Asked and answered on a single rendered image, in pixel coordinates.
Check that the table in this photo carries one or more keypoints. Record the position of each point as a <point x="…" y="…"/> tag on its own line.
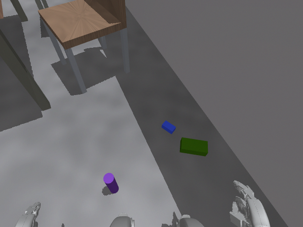
<point x="8" y="54"/>

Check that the left robot hand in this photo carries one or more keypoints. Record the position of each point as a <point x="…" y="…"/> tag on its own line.
<point x="28" y="220"/>

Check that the right robot hand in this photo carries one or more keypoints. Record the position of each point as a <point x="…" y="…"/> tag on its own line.
<point x="253" y="215"/>

